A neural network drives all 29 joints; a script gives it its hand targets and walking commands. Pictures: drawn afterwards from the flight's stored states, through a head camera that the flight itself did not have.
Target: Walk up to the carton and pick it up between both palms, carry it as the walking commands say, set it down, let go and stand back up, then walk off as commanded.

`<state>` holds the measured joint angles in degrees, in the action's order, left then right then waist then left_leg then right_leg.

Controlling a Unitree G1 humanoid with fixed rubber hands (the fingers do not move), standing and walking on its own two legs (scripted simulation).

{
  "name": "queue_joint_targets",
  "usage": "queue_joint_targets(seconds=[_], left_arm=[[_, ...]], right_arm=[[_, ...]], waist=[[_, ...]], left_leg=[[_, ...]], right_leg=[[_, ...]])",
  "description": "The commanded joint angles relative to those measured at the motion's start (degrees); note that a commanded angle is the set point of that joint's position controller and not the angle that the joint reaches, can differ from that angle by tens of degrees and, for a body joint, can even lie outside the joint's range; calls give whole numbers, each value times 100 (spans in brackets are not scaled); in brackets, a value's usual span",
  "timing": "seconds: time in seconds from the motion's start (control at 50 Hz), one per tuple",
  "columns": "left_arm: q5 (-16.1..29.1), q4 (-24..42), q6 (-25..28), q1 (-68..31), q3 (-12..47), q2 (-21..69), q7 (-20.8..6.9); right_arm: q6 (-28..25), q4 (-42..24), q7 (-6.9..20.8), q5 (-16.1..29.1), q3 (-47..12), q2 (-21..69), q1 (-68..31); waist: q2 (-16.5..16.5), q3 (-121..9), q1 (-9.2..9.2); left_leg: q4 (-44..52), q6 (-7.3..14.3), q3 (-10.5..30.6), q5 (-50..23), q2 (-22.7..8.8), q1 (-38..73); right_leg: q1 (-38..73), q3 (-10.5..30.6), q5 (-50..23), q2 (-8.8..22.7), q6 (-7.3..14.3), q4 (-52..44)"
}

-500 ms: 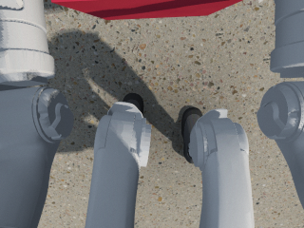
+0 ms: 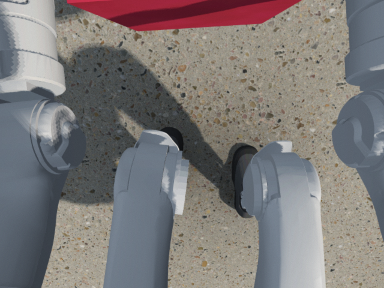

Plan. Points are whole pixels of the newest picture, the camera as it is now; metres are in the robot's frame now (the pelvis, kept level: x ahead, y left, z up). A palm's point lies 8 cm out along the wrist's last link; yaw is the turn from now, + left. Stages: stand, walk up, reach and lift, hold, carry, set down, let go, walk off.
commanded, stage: set down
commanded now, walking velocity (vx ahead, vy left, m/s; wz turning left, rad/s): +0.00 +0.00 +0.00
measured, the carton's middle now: out of the picture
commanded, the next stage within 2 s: none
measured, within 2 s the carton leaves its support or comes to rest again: neither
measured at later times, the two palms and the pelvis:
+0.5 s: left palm out of the picture +0.55 +0.26 -0.18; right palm out of the picture +0.61 -0.09 -0.17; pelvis +0.00 +0.00 -0.01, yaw +0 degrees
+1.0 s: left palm out of the picture +0.55 +0.26 -0.18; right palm out of the picture +0.61 -0.10 -0.18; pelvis +0.01 +0.00 -0.02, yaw +0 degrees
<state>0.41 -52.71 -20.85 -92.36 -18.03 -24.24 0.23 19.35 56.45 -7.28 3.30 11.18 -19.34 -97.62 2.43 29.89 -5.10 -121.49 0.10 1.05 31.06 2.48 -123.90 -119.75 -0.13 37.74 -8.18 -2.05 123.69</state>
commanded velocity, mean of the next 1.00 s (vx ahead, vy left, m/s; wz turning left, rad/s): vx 0.00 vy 0.00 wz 0.00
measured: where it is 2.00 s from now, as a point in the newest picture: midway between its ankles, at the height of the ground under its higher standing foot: (205, 184)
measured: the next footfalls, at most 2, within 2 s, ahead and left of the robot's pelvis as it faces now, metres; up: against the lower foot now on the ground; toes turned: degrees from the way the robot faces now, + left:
none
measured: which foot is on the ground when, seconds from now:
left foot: down 0.00-1.00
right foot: down 0.00-1.00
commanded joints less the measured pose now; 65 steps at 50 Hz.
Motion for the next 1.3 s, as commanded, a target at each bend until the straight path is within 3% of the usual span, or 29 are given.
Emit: queue_joint_targets(seconds=[0.0,0.12,0.28,0.38,0.46,0.76,1.04,1.16,1.24,1.28], left_arm=[[769,915,266,-3383,1724,4831,-1650],[876,1249,353,-3693,1768,4616,-1629],[924,1157,445,-3540,1765,4413,-1570],[856,819,459,-3266,1684,4476,-1630],[806,824,469,-3302,1644,4392,-1648],[527,299,384,-2600,1363,4376,-1793],[320,212,337,-2336,1300,4365,-1854],[186,110,368,-2121,1145,3977,-1735],[86,74,494,-1889,819,3101,-1493],[-11,103,595,-1760,519,2236,-1269]], right_arm=[[-273,-774,1537,738,-1343,5180,-3114],[-335,-902,1472,812,-1429,5143,-3182],[-411,-949,1381,950,-1648,5110,-3171],[-433,-676,1391,840,-1547,5099,-2951],[-442,-541,1402,852,-1515,5039,-2886],[-440,-214,1431,702,-1396,4854,-2540],[-439,-79,1464,524,-1205,4613,-2282],[-508,-138,1383,445,-1064,4109,-2185],[-600,-150,1195,357,-895,3243,-2011],[-650,-101,1028,293,-743,2586,-1852]], waist=[[-71,-8124,-339],[53,-8320,-347],[123,-8098,-531],[282,-7396,-447],[215,-7099,-484],[530,-5818,-504],[338,-5239,-419],[220,-5260,-435],[225,-5450,-423],[197,-5580,-487]], left_leg=[[647,155,-192,-2368,25,4168],[556,162,-183,-2459,19,4059],[460,198,-173,-2538,1,3894],[461,203,-169,-2255,0,3453],[446,196,-192,-2077,-8,3362],[407,256,-175,-1543,-47,2747],[366,270,-78,-1373,-80,2726],[375,246,-60,-1448,-78,2983],[351,224,-40,-1541,-94,3185],[361,205,-27,-1630,-112,3312]], right_leg=[[2222,-212,-1733,44,314,-852],[2557,-173,-2016,60,338,-731],[2650,-117,-2183,64,324,-589],[2545,-101,-2060,51,311,-594],[2439,-85,-1906,57,321,-584],[2252,-36,-1580,66,284,-615],[2028,-2,-1405,94,302,-574],[1882,-50,-1285,86,285,-586],[1951,-61,-1293,127,241,-585],[1991,-48,-1319,159,223,-609]])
